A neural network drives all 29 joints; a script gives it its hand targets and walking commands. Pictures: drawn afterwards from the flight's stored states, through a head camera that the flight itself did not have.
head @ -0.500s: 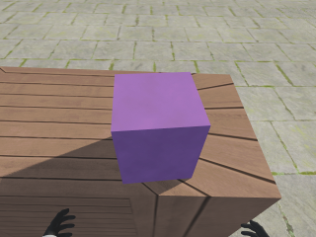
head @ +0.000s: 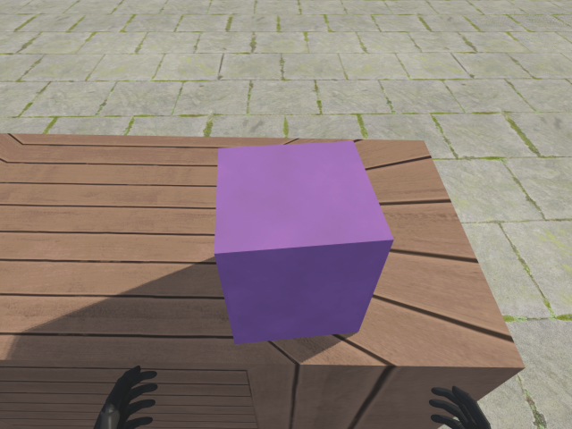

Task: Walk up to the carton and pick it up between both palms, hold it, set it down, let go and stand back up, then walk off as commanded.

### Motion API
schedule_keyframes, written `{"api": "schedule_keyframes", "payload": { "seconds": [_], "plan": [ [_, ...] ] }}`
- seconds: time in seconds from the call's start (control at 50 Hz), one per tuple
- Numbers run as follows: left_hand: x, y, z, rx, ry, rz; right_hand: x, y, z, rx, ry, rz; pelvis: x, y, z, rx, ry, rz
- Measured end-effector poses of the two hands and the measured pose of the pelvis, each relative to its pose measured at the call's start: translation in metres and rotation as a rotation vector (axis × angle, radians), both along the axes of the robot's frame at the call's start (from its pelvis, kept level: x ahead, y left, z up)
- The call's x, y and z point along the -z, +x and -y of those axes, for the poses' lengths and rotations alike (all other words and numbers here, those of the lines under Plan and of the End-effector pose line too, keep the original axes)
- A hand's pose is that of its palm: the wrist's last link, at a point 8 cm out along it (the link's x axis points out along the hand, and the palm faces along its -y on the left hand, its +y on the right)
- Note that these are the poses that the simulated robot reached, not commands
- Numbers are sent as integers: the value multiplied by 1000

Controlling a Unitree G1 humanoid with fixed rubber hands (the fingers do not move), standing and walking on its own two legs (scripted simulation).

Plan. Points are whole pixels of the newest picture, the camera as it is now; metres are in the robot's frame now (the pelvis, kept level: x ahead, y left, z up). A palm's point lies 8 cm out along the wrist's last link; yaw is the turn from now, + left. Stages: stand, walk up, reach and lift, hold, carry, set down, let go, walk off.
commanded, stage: reach and lift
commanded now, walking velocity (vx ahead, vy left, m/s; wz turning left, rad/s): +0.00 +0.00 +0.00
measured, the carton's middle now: (292, 245) +0.40 +0.05 +0.03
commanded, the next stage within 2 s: none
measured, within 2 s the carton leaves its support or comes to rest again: neither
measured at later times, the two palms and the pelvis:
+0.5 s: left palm out of the picture +0.13 +0.25 -0.01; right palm out of the picture +0.15 -0.20 -0.01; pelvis +0.00 +0.01 +0.00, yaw -1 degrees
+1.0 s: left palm (122, 375) +0.18 +0.24 +0.03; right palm (486, 387) +0.21 -0.20 +0.03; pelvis -0.02 +0.00 +0.00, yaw -1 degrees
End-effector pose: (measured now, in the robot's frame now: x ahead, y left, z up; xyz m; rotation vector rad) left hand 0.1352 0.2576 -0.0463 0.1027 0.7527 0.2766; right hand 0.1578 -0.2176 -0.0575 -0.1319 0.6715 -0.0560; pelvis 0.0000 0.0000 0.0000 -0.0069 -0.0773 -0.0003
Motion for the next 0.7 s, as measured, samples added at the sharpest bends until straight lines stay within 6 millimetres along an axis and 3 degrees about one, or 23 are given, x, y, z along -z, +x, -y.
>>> {"api": "schedule_keyframes", "payload": {
  "seconds": [0.46,0.7],
  "plan": [
    [-29,-3,5,-18,-11,255,-40,-5,-12,7,88,204,-1,-1,-8,10,0,22],
    [-50,5,17,-15,-35,377,-61,7,-19,-11,127,298,0,-10,-6,9,4,27]
  ]
}}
